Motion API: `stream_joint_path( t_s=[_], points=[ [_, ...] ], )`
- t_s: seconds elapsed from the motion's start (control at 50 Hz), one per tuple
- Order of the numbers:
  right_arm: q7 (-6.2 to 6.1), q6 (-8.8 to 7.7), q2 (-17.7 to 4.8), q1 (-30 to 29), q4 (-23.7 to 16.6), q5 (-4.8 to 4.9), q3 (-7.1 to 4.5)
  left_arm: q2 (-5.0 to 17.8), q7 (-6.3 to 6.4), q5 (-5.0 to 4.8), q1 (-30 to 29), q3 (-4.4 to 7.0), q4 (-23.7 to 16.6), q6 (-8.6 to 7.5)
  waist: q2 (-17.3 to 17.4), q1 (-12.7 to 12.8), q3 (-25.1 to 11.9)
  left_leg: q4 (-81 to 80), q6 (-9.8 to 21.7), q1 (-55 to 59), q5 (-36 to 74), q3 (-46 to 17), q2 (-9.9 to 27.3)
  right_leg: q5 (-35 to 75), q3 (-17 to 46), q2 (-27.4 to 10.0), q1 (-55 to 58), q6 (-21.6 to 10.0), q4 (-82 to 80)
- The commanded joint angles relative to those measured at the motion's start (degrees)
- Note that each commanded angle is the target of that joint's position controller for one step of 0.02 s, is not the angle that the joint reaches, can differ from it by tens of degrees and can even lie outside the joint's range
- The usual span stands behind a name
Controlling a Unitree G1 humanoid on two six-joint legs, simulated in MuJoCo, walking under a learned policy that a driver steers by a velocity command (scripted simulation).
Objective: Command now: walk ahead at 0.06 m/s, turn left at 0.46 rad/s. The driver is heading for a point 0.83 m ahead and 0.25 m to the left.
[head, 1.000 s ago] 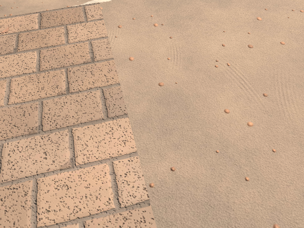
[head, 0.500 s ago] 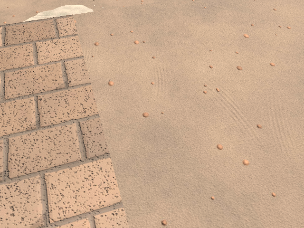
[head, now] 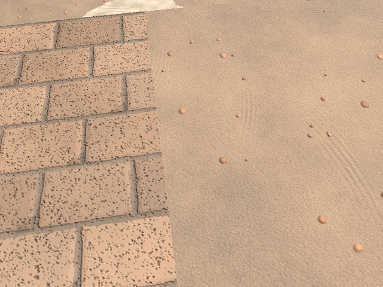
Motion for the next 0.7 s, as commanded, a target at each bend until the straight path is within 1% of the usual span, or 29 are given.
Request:
stream_joint_path(
  t_s=[0.02, 0.06, 0.1, 0.12, 0.14, 0.16, 0.18, 0.2, 0.22, 0.24, 0.26, 0.28, 0.3, 0.32, 0.34, 0.38, 0.42, 0.48, 0.52, 0.56, 0.58, 0.6, 0.62, 0.64, 0.66, 0.68, 0.7],
  points=[
    [0.56, 1.20, -1.9, 4.2, -2.9, -0.02, -0.20, 8.0, 0.24, 0.10, -0.2, 1.70, -3.6, 0.23, -8.3, -0.6, -6.5, -5.2, 0.3, 5.6, 0.7, 1.8, 0.5, -2.1, 10.2, -16.5, 0.4, -8.3, -11.0],
    [0.87, 1.28, -2.5, 2.9, -4.4, 0.20, -0.29, 9.1, 0.08, 0.20, 0.2, 2.10, -3.8, 0.89, -7.7, 0.1, -7.2, -8.4, 0.8, 7.1, -0.7, 3.0, 0.2, -4.8, 10.0, -17.9, 1.4, -8.2, -10.3],
    [1.66, 1.05, -3.3, 2.9, -5.7, 0.30, -0.48, 10.9, -0.46, 0.14, 0.6, 2.83, -4.3, 1.37, -8.6, 0.6, -8.2, -12.4, 2.1, 9.9, -3.5, 4.5, -0.4, -18.6, 11.0, -19.4, 1.2, -6.9, -11.9],
    [2.30, 0.97, -4.1, 3.6, -6.2, 0.40, -0.70, 11.9, -0.67, 0.05, -0.1, 3.24, -4.8, 1.67, -8.8, 0.2, -8.1, -15.1, 3.2, 12.7, -4.7, 5.2, -0.9, -25.5, 11.4, -19.9, -0.4, -5.6, -13.0],
    [2.89, 0.87, -4.4, 5.7, -6.0, 0.51, -0.89, 12.6, -0.82, -0.13, -1.5, 3.57, -5.5, 2.02, -7.9, -1.1, -7.4, -19.7, 4.5, 17.4, -4.0, 6.1, -1.7, -30.9, 10.6, -19.8, -3.4, -3.9, -12.8],
    [3.20, 0.60, -4.3, 9.5, -4.8, 0.64, -1.02, 12.1, -1.02, -0.19, -2.9, 3.67, -6.0, 2.46, -5.9, -2.8, -6.3, -25.1, 6.0, 23.5, -3.1, 6.3, -2.9, -34.8, 8.3, -18.3, -7.9, -1.5, -9.8],
    [3.09, -0.03, -4.7, 14.9, -2.4, 0.75, -1.37, 9.9, -1.39, 0.12, -4.1, 3.46, -6.4, 3.10, 0.2, -5.0, -3.6, -32.8, 8.2, 28.1, -7.2, 1.2, -2.1, -36.7, 4.0, -14.4, -13.5, 1.3, 0.7],
    [2.12, -0.61, -9.9, 17.6, -2.4, 0.29, -2.44, 3.7, -2.21, -0.34, -5.1, 1.96, -8.6, 3.46, 17.5, -5.8, -0.9, -47.2, 13.8, 29.2, -28.0, -25.2, 13.3, -34.4, -3.5, -4.6, -26.0, 5.6, 22.5],
    [0.74, -1.12, -11.8, 15.4, -4.0, 0.52, -2.39, 5.5, -2.22, 0.67, -11.2, 2.05, -11.8, 2.99, 13.5, -5.7, 5.4, -56.3, 17.1, 21.3, -36.3, -40.5, 18.9, -24.7, 7.0, -0.3, -33.2, 6.5, 29.0],
    [-0.73, -1.27, -10.3, 11.5, -4.4, 0.51, -1.87, 7.8, -2.91, 0.14, -12.1, 2.56, -12.5, 2.14, 7.7, -2.7, 7.5, -56.9, 15.6, 17.7, -30.4, -34.8, 16.8, -15.7, 11.5, -3.1, -31.0, 6.5, 30.6],
    [-0.87, -1.84, -10.4, 8.1, -5.3, 0.98, -1.72, 8.7, -3.69, -0.35, -8.3, 2.85, -11.0, 1.30, 7.0, 0.4, 6.2, -55.8, 13.8, 17.4, -21.5, -29.7, 13.8, -10.2, 12.1, -3.1, -27.9, 6.8, 29.3],
    [-0.38, -2.72, -10.9, 6.2, -6.2, 1.29, -1.91, 9.0, -4.05, 0.26, -6.5, 3.03, -9.7, 0.73, 5.9, 1.2, 4.1, -54.7, 12.5, 20.1, -12.2, -25.2, 11.0, -6.9, 12.0, -2.6, -26.3, 6.8, 28.8],
    [0.01, -3.72, -9.9, 6.1, -6.5, 1.49, -1.71, 8.8, -4.25, 1.14, -5.4, 3.09, -8.5, 0.58, 4.0, 1.0, 1.8, -53.2, 12.0, 22.3, -4.9, -21.6, 8.8, -4.1, 11.4, -2.2, -24.8, 6.8, 29.9],
    [0.45, -4.59, -8.6, 7.6, -6.1, 1.62, -1.39, 8.0, -4.40, 1.26, -5.1, 3.01, -8.3, 0.64, 3.1, 0.9, -0.4, -52.1, 11.8, 24.6, 0.3, -20.0, 8.0, -2.6, 11.6, -2.0, -24.1, 6.6, 30.2],
    [0.77, -5.26, -8.1, 9.5, -5.5, 1.81, -1.33, 7.3, -4.38, 1.05, -5.7, 2.88, -8.6, 0.81, 2.6, 0.4, -1.2, -51.3, 11.8, 26.9, 3.6, -19.3, 7.6, -1.6, 11.6, -1.9, -24.7, 6.6, 30.0],
    [0.99, -5.91, -8.4, 12.9, -4.7, 1.80, -1.54, 6.7, -4.22, 0.80, -8.3, 2.62, -9.8, 1.14, 3.1, -0.9, -1.3, -50.7, 12.3, 29.5, 6.6, -19.3, 7.4, -0.4, 11.7, -2.1, -26.7, 7.1, 28.3],
    [0.88, -6.07, -8.8, 15.5, -4.3, 1.60, -1.67, 6.7, -4.17, 0.72, -11.5, 2.49, -11.1, 1.18, 3.9, -2.3, -0.7, -50.5, 13.0, 30.9, 8.1, -20.2, 7.7, 0.3, 11.9, -2.2, -28.2, 8.0, 25.9],
    [0.60, -6.12, -9.5, 17.6, -4.1, 1.39, -1.89, 6.6, -4.39, 0.49, -15.6, 2.12, -12.9, 0.84, 4.4, -4.0, 0.1, -49.1, 13.5, 31.9, 11.9, -20.6, 7.4, 0.7, 12.1, -1.8, -27.9, 9.1, 20.4],
    [0.39, -6.13, -10.1, 18.5, -4.1, 1.21, -2.07, 6.5, -4.62, 0.25, -18.1, 1.76, -14.2, 0.44, 4.9, -4.9, 0.4, -47.0, 13.7, 32.0, 17.1, -20.7, 7.2, 0.3, 11.9, -1.2, -26.3, 9.1, 16.9],
    [0.14, -6.17, -10.7, 18.9, -4.2, 1.01, -2.27, 6.6, -4.82, -0.06, -20.0, 1.42, -15.7, -0.10, 5.5, -5.3, 0.5, -44.1, 13.6, 32.0, 23.7, -21.2, 7.4, -1.0, 11.8, -0.7, -24.1, 8.4, 13.8],
    [0.01, -6.20, -11.2, 18.4, -4.5, 0.93, -2.43, 7.0, -4.84, -0.22, -20.0, 1.36, -16.3, -0.39, 5.8, -4.9, 0.3, -42.8, 13.0, 31.6, 26.4, -21.7, 7.5, -1.7, 12.0, -0.4, -21.9, 7.7, 12.3],
    [-0.11, -6.23, -11.7, 17.3, -5.0, 0.87, -2.59, 7.5, -4.77, -0.39, -18.7, 1.39, -16.5, -0.69, 6.0, -4.0, -0.1, -41.7, 12.1, 30.5, 28.4, -22.4, 7.6, -2.1, 12.1, -0.1, -18.3, 7.0, 10.6],
    [-0.12, -6.24, -12.2, 15.5, -5.6, 0.84, -2.78, 8.1, -4.56, -0.57, -16.0, 1.51, -16.2, -0.99, 6.1, -2.5, -0.7, -40.4, 10.9, 28.1, 30.3, -22.7, 7.5, -2.6, 11.9, 0.6, -12.8, 6.2, 8.7],
    [0.03, -6.32, -13.0, 13.1, -6.3, 0.88, -2.99, 8.8, -4.08, -0.80, -11.6, 1.82, -15.2, -1.30, 5.9, -0.1, -1.9, -37.7, 9.6, 24.8, 34.4, -22.4, 6.7, -3.8, 11.3, 1.9, -4.8, 5.3, 6.7],
    [0.36, -6.56, -13.6, 11.4, -6.8, 1.16, -3.13, 10.0, -3.29, -0.79, -4.3, 2.43, -13.1, -1.78, 4.0, 3.3, -5.2, -30.5, 8.2, 22.1, 38.8, -21.0, 4.1, -2.7, 10.4, 3.2, 5.8, 4.4, 3.6],
    [0.88, -6.95, -12.1, 10.7, -7.3, 1.64, -2.80, 13.0, -2.34, 0.12, 4.2, 3.41, -11.4, -2.61, -0.7, 7.0, -10.9, -17.1, 6.7, 16.2, 34.7, -17.3, -0.7, -4.4, 14.8, -1.9, 18.9, 2.6, 2.1],
    [1.01, -7.28, -5.7, 12.9, -9.4, 2.72, -1.18, 18.2, -1.40, 1.99, 12.7, 4.28, -11.5, -2.76, -11.1, 8.5, -20.8, 1.4, 5.1, 5.2, 12.1, -11.1, -6.3, -22.5, 34.7, -18.7, 32.9, -0.4, -1.8]
  ],
)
